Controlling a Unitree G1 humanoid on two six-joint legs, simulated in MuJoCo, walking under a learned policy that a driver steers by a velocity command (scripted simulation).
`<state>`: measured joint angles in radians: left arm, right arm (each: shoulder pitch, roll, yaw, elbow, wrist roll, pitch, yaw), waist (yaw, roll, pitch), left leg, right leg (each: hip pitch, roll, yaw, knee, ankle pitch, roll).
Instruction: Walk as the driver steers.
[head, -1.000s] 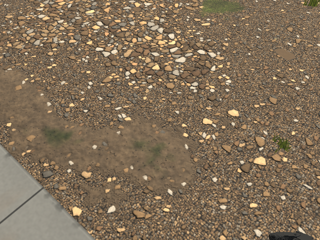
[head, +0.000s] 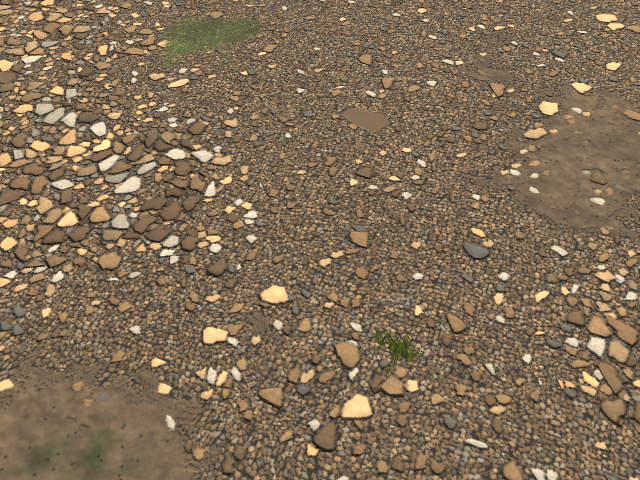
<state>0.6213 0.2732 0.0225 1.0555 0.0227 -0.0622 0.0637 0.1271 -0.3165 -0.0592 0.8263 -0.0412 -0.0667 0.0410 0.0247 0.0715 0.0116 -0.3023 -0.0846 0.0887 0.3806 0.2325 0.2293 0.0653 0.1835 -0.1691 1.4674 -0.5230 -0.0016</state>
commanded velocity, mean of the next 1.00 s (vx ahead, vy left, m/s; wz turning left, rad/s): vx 0.63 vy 0.00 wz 0.21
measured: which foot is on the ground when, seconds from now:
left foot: down 0.00-0.28, up 0.30-0.62, down 0.64-1.00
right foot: up 0.00-0.26, down 0.28-0.64, up 0.66-1.00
